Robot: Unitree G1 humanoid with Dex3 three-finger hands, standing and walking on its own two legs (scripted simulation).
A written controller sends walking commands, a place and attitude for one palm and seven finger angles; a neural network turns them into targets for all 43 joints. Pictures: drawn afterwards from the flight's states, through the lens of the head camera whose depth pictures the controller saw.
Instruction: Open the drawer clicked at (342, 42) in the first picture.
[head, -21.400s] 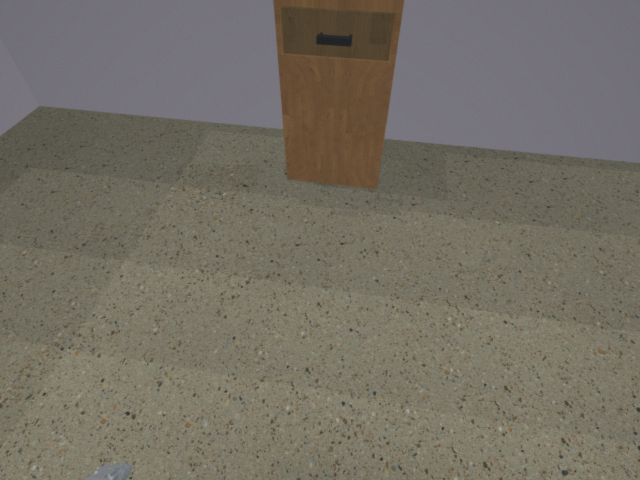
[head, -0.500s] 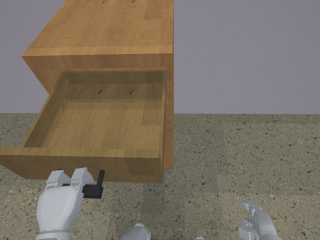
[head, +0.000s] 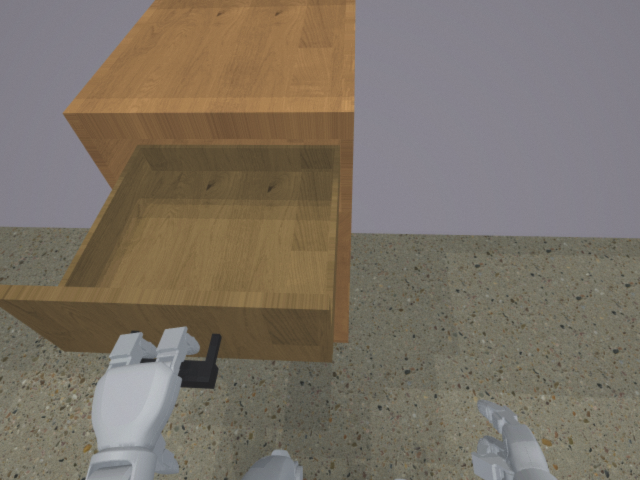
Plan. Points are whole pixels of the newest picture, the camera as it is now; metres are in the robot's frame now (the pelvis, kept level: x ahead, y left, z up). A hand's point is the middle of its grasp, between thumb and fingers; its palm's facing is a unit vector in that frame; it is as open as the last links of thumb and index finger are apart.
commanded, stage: lift the hand off the handle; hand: left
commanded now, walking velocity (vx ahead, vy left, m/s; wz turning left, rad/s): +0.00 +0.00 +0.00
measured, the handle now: (169, 356) +0.26 +0.22 +0.00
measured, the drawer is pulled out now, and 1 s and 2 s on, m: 0.30 0.29 0.29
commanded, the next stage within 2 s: draw the hand back to the body in 1.52 s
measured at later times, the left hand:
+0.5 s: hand (161, 382) +0.23 +0.22 +0.01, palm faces +0.00 -0.11 -0.99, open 13.5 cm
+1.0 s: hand (144, 358) +0.23 +0.21 +0.08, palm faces +0.05 -0.14 -0.99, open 13.5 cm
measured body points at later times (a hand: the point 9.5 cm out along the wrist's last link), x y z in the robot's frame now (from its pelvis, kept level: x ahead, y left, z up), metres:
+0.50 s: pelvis +0.00 +0.01 +0.02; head +0.04 -0.02 +0.47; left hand +0.22 +0.22 +0.07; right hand +0.18 -0.22 -0.09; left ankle +0.04 +0.12 -0.67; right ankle -0.02 -0.10 -0.67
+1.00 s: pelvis +0.02 +0.00 +0.04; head +0.03 -0.04 +0.49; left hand +0.22 +0.21 +0.14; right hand +0.23 -0.21 -0.06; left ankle +0.04 +0.12 -0.67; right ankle -0.02 -0.10 -0.67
